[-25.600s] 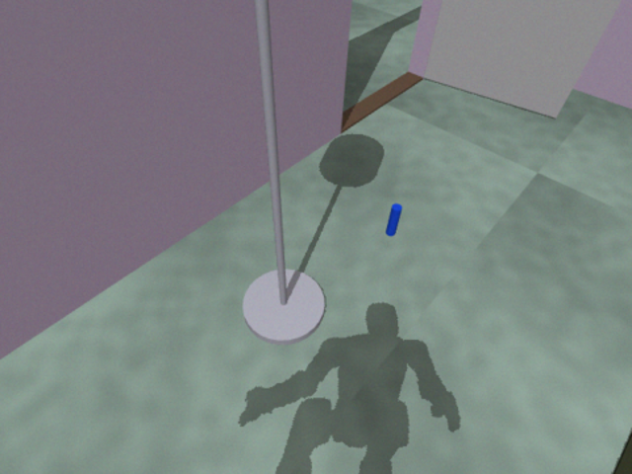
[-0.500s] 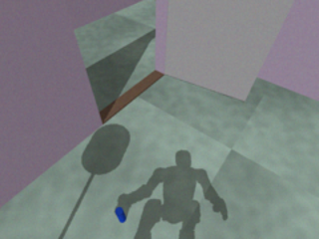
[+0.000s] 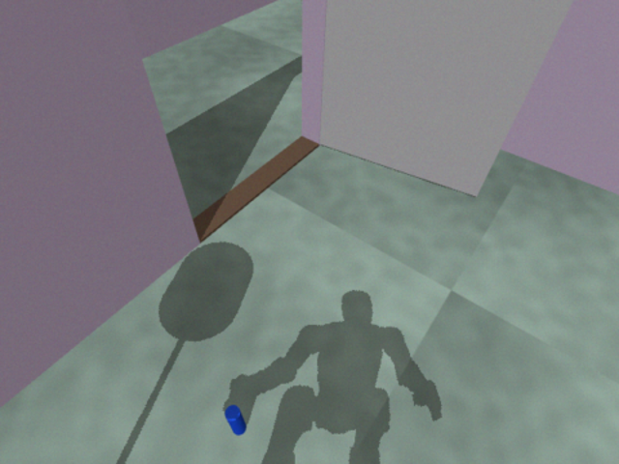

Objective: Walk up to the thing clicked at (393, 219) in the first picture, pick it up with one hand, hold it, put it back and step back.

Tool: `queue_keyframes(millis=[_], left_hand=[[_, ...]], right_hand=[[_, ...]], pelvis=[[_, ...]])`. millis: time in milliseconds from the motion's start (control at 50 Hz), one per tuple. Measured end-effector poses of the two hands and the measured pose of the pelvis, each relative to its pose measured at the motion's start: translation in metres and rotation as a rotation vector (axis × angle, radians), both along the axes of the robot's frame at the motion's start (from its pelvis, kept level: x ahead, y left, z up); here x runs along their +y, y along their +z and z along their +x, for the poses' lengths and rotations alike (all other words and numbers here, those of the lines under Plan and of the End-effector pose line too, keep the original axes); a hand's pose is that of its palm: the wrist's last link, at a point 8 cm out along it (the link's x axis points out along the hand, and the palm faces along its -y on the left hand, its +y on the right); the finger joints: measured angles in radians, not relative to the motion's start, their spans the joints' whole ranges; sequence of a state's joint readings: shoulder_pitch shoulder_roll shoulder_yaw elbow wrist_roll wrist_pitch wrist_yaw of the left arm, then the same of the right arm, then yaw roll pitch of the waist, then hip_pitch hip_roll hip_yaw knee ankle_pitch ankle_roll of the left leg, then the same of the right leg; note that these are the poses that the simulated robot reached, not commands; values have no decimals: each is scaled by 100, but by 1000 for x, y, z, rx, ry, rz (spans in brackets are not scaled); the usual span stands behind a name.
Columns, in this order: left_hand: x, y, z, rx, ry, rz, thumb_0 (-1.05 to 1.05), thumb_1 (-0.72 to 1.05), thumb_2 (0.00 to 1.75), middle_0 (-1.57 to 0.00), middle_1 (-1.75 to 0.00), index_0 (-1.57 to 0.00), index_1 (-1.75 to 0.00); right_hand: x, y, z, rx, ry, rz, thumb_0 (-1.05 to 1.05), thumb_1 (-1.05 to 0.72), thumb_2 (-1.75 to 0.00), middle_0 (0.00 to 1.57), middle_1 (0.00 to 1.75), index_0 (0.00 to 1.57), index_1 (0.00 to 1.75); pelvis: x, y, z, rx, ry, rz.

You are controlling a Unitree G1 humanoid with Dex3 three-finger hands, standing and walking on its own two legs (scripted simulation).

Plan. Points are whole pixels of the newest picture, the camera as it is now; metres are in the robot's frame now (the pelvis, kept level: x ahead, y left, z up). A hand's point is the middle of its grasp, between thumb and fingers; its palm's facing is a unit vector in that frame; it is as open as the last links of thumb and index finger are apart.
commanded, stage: stand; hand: left
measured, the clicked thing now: (236, 420) +0.35 +0.21 -0.70
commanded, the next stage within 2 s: go down in 0.66 s
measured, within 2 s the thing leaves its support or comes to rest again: neither
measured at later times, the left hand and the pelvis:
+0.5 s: hand out of the picture +0.07 +0.25 -0.16, palm faces -0.03 -0.94 -0.35, open 7.4 cm; pelvis +0.00 +0.00 +0.00, yaw +0 degrees
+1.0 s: hand out of the picture +0.15 +0.26 -0.16, palm faces +0.03 -0.94 -0.33, open 11.0 cm; pelvis -0.02 +0.00 -0.02, yaw +0 degrees
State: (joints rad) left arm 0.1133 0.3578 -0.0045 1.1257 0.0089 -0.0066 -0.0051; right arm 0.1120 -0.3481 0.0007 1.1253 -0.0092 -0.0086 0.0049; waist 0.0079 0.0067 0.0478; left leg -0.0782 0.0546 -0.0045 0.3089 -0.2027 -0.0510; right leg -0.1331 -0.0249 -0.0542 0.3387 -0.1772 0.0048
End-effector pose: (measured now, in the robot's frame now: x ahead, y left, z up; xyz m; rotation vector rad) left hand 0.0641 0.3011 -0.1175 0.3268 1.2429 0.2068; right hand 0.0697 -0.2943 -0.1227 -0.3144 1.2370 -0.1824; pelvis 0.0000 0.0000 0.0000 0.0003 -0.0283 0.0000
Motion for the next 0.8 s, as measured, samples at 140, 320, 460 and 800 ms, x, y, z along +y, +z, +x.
queue_keyframes(millis=[140, 320, 460, 800], left_hand=[[-1, 0, 2, -3, -2, 0, 1, 90, 90, -21, -30, -20, -30], [-3, 0, 5, -15, -5, -3, 1, 90, 90, -21, -30, -20, -30], [-3, -1, 3, -6, -6, -5, 1, 90, 90, -21, -30, -20, -30], [-1, 1, 4, -22, 5, 0, 1, 90, 89, -20, -29, -19, -29]], right_hand=[[-2, 0, 2, -2, -3, -2, 1, -90, -90, 20, 30, 21, 30], [-2, 1, 0, -4, -6, -3, 1, -91, -90, 20, 30, 21, 30], [-2, 0, -6, 10, -10, -4, 1, -91, -90, 20, 30, 21, 30], [0, 0, -6, -13, -19, -2, 1, -91, -90, 20, 30, 21, 30]], pelvis=[[0, 0, 1, -1, -1, 0], [-1, 0, 1, -4, -2, -2], [-1, 0, 0, -2, -3, -2], [1, -1, -1, 5, -4, 0]])
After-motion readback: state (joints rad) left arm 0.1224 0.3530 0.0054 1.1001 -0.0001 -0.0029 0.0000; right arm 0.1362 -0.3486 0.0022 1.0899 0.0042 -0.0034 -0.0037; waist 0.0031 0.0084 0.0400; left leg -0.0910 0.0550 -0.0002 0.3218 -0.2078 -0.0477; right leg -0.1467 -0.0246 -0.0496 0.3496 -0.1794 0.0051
